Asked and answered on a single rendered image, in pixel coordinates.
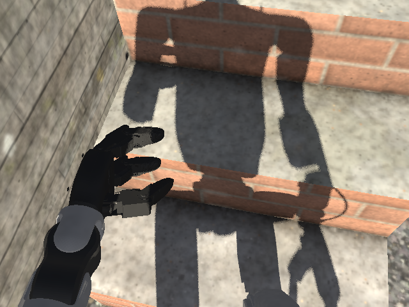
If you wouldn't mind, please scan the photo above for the left robot hand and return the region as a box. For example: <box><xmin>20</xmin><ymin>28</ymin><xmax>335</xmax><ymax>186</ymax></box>
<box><xmin>67</xmin><ymin>125</ymin><xmax>174</xmax><ymax>219</ymax></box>

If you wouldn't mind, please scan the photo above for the robot right thigh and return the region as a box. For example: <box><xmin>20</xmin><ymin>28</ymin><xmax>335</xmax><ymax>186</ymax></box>
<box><xmin>243</xmin><ymin>289</ymin><xmax>299</xmax><ymax>307</ymax></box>

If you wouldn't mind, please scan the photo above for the robot left forearm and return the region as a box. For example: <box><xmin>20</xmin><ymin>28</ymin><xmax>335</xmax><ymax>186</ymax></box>
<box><xmin>18</xmin><ymin>205</ymin><xmax>105</xmax><ymax>307</ymax></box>

